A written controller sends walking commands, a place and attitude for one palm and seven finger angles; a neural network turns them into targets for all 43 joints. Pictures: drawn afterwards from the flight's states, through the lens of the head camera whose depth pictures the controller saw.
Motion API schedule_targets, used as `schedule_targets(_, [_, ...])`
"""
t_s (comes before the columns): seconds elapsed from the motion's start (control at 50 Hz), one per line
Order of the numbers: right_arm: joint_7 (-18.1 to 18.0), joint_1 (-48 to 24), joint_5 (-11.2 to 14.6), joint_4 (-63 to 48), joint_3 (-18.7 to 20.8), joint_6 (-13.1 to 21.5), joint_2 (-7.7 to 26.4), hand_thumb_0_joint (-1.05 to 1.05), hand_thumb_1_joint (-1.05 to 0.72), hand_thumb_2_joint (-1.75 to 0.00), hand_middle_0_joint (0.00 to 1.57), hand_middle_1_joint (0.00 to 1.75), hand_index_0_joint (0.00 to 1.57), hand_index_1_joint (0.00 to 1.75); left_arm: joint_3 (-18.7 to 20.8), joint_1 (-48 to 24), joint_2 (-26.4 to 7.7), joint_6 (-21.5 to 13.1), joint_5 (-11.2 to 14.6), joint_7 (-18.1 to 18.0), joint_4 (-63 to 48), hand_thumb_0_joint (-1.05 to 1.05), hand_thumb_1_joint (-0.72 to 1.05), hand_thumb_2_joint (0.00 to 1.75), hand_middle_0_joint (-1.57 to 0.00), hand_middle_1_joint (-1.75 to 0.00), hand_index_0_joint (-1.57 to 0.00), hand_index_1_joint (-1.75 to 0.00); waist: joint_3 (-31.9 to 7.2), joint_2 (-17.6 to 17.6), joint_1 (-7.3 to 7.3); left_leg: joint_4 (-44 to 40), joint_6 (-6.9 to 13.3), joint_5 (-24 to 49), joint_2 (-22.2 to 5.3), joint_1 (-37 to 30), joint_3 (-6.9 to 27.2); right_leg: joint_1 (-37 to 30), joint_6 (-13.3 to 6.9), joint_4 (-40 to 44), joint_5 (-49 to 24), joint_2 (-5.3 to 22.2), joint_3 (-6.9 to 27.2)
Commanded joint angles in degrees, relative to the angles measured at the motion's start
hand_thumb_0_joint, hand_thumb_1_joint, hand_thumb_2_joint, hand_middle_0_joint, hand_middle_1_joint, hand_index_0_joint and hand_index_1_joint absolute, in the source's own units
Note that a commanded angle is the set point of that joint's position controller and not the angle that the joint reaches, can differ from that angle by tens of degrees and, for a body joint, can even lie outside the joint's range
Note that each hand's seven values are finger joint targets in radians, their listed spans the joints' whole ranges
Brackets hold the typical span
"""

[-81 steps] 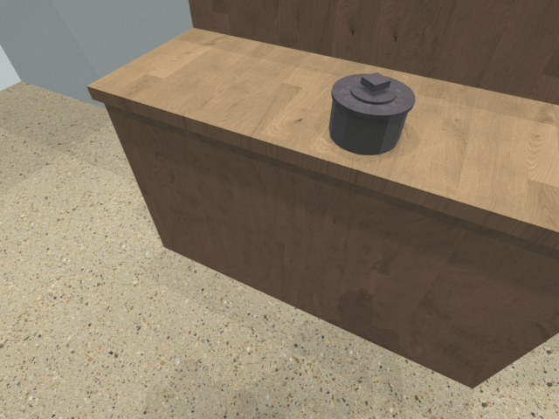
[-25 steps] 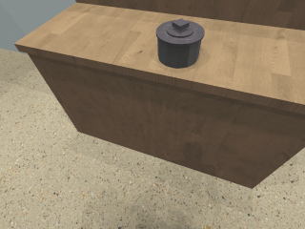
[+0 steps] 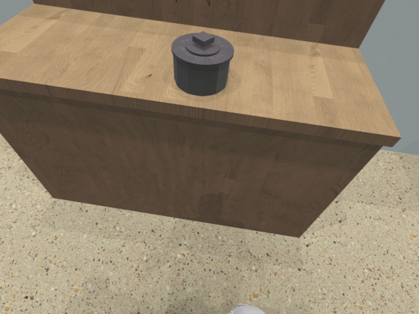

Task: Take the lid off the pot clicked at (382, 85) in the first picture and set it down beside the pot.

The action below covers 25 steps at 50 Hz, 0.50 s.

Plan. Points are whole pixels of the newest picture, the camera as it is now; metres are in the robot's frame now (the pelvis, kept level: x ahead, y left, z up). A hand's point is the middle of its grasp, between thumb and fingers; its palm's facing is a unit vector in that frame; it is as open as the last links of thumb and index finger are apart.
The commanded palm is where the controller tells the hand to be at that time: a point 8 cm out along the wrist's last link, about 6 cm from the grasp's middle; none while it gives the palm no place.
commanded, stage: take the last steps up to it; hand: left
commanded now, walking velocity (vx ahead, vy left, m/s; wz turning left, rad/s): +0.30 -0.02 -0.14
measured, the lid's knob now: (203, 39) +0.75 +0.09 +0.14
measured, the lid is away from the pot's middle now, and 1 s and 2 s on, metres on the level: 0.00 0.00 0.00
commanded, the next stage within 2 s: come to a stop and stand still in 0.74 s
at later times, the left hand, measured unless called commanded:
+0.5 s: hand out of the picture +0.07 +0.14 -0.18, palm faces +0.00 -0.98 -0.17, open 7.3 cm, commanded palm none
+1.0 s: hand (156, 243) +0.30 +0.15 -0.17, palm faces -0.01 -0.97 -0.24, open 7.3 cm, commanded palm none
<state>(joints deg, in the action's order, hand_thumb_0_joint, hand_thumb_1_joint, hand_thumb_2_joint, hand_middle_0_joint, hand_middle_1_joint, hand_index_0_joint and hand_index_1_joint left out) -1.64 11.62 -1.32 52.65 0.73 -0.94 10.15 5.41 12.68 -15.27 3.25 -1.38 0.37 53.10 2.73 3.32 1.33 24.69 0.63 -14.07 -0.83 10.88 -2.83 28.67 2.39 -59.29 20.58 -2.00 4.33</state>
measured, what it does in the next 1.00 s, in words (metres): walks ahead: right foot, then left foot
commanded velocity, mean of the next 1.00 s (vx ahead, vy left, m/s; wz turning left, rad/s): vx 0.14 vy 0.02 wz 0.01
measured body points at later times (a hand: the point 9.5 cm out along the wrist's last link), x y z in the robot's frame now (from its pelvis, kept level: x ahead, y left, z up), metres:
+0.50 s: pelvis +0.10 -0.03 -0.01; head +0.13 -0.03 +0.44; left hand +0.07 +0.19 -0.16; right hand +0.10 -0.27 -0.16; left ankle +0.19 +0.09 -0.71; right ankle -0.02 -0.13 -0.74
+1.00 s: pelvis +0.24 -0.03 -0.01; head +0.25 -0.04 +0.44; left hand +0.30 +0.20 -0.16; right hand +0.24 -0.25 -0.17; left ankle +0.23 +0.08 -0.74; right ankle +0.27 -0.15 -0.74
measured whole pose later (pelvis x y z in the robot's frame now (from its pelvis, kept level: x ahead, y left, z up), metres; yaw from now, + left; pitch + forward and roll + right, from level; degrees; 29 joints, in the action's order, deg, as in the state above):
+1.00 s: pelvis +0.24 -0.03 -0.01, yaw -3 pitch +0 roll +2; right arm -1.3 15.5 -0.6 61.4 1.0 0.6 8.5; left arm 2.1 13.6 -9.2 -1.2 -1.5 -1.9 57.9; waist 1.7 0.7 0.1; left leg 29.8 1.1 -17.7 0.4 11.9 -7.8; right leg 19.3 -0.1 -32.8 12.9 3.9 -2.9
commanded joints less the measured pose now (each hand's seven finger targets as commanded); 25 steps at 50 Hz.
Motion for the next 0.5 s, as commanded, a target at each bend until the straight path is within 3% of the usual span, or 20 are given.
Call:
schedule_targets(0.0, [-0.8, 3.3, -0.6, -1.9, 2.7, 1.8, 10.6, 0.0, -0.9, -0.9, 0.2, 0.3, 0.2, 0.3, -0.9, -1.0, -0.9, -1.1, 0.4, 0.6, -3.8, 0.0, 0.9, 0.9, -0.2, -0.3, -0.2, -0.3, -2.4, -12.5, -2.43, -7.9, 8.7, 16.6, -13.7, -4.4, 7.6, -1.1, 0.0, 9.3, 3.0, 2.8, -4.1])
schedule_targets(0.06, [-0.2, 7.9, -0.8, 0.6, 3.4, 1.9, 12.0, 0.0, -0.9, -0.9, 0.2, 0.3, 0.2, 0.3, -1.7, -4.1, 0.0, -1.9, 0.2, 1.2, -4.2, 0.0, 0.9, 0.9, -0.2, -0.3, -0.2, -0.3, -2.2, -13.7, -4.96, -9.3, 9.5, 1.9, -15.3, -3.7, 10.4, -6.1, -1.6, 18.7, 6.0, 2.4, -7.2])
schedule_targets(0.08, [-0.1, 8.2, -0.9, 1.2, 3.5, 1.9, 12.2, 0.0, -0.9, -0.9, 0.2, 0.3, 0.2, 0.3, -1.7, -3.5, 0.4, -2.1, 0.1, 1.4, -4.0, 0.0, 0.9, 0.9, -0.2, -0.3, -0.2, -0.3, -1.8, -13.1, -4.4, -9.5, 9.4, -2.9, -15.4, -1.8, 11.1, -8.7, -2.2, 21.9, 5.8, 2.2, -7.4])
schedule_targets(0.12, [0.1, 6.8, -0.6, 2.2, 3.4, 1.8, 11.7, 0.0, -0.9, -0.9, 0.2, 0.3, 0.2, 0.3, -1.4, 2.6, 0.1, -2.9, 0.1, 1.5, -0.9, 0.0, 0.9, 0.9, -0.2, -0.3, -0.2, -0.3, -2.8, -10.0, -1.09, -4.1, 6.4, -11.0, -12.3, 4.0, 8.5, -20.2, -3.2, 33.0, -0.4, 0.7, -9.1])
schedule_targets(0.14, [0.3, 6.7, -0.1, 2.6, 3.0, 2.0, 9.6, 0.0, -0.9, -0.9, 0.2, 0.3, 0.2, 0.3, -0.8, 6.5, -1.5, -3.6, 0.0, 1.1, 0.8, 0.0, 0.9, 0.9, -0.2, -0.3, -0.2, -0.3, -3.8, -4.7, 0.64, 3.2, 3.9, -13.4, -9.1, 11.0, 5.1, -29.6, -4.5, 38.3, -1.2, 3.4, -5.1])
schedule_targets(0.16, [0.7, 5.5, 0.7, 1.5, 1.9, 2.3, 5.1, 0.0, -0.9, -0.9, 0.2, 0.3, 0.2, 0.3, 0.0, 11.5, -7.0, -4.3, -0.4, 0.1, 2.4, 0.0, 0.9, 0.9, -0.2, -0.3, -0.2, -0.3, -3.3, 10.3, 2.79, 18.1, 0.2, -18.6, -2.0, 25.6, -3.0, -38.3, -9.3, 45.8, 8.4, 16.3, 13.9])
schedule_targets(0.18, [1.0, -0.2, -0.1, -0.6, 1.9, 2.5, 6.3, 0.0, -0.9, -0.9, 0.2, 0.3, 0.2, 0.3, 0.7, 15.7, -9.8, -4.3, 0.4, -0.6, 3.4, 0.0, 0.9, 0.9, -0.2, -0.3, -0.2, -0.3, 0.2, 12.7, 5.57, 28.6, -0.4, -22.1, -1.8, 31.7, -1.3, -34.1, -14.7, 51.2, 11.0, 25.1, 25.3])
schedule_targets(0.2, [1.3, -0.7, -0.4, -0.3, 2.5, 2.6, 7.3, 0.0, -0.9, -0.9, 0.2, 0.3, 0.2, 0.3, 0.3, 13.9, -7.9, -4.4, 0.6, -0.9, 3.5, 0.0, 0.9, 0.9, -0.2, -0.3, -0.2, -0.3, 3.0, 4.7, 3.57, 33.9, -0.1, -17.0, -3.4, 33.3, 2.4, -31.7, -16.1, 51.7, 11.0, 24.4, 21.8])
schedule_targets(0.22, [1.4, 1.1, -0.4, 1.2, 2.5, 2.7, 6.9, 0.0, -0.9, -0.9, 0.2, 0.3, 0.2, 0.3, 0.2, 10.9, -6.1, -5.3, 0.6, -1.1, 3.4, 0.0, 0.9, 0.9, -0.2, -0.3, -0.2, -0.3, 2.0, 8.7, 1.62, 35.4, 0.0, -12.2, -4.7, 32.4, 3.2, -31.2, -14.9, 50.5, 5.4, 21.0, 18.9])
schedule_targets(0.28, [1.9, 4.0, -0.3, 4.1, 2.7, 2.7, 5.3, 0.0, -0.9, -0.9, 0.2, 0.3, 0.2, 0.3, -1.0, 7.1, -1.8, -6.6, 0.4, -1.5, 3.0, 0.0, 0.9, 0.9, -0.2, -0.3, -0.2, -0.3, 3.7, 2.9, -1.51, 35.7, -1.7, -6.0, -5.9, 27.9, 1.0, -26.8, -14.0, 47.7, -15.9, 18.2, 6.5])
schedule_targets(0.32, [2.2, 4.0, -0.1, 4.5, 2.5, 2.5, 3.3, 0.0, -0.9, -0.9, 0.2, 0.3, 0.2, 0.3, -1.2, 8.2, -1.4, -7.2, 0.3, -1.6, 3.8, 0.0, 0.9, 0.9, -0.2, -0.3, -0.2, -0.3, 4.0, 1.7, -1.65, 31.9, -2.2, -3.4, -5.3, 25.9, -0.8, -25.9, -13.5, 47.4, -24.7, 17.0, 2.4])
schedule_targets(0.44, [2.9, 0.5, 0.3, 3.2, 2.1, 3.3, 2.2, 0.0, -0.9, -0.9, 0.2, 0.3, 0.2, 0.3, -1.4, 11.2, -2.5, -7.4, 0.1, -1.9, 6.9, 0.0, 0.9, 0.9, -0.2, -0.3, -0.2, -0.3, 3.5, 3.9, -0.8, 18.0, -0.7, 0.2, -3.4, 19.1, -3.5, -26.9, -11.6, 44.5, -33.6, 16.1, -0.7])
schedule_targets(0.48, [2.6, 2.3, 0.4, 3.6, 2.2, 3.7, 2.4, 0.0, -0.9, -0.9, 0.2, 0.3, 0.2, 0.3, -1.2, 10.1, -3.0, -7.2, 0.0, -1.8, 7.2, 0.0, 0.9, 0.9, -0.2, -0.3, -0.2, -0.3, 3.2, 4.2, -2.25, 14.0, 0.4, 0.5, -1.4, 12.6, -4.3, -24.5, -10.8, 41.1, -36.6, 15.6, -1.9])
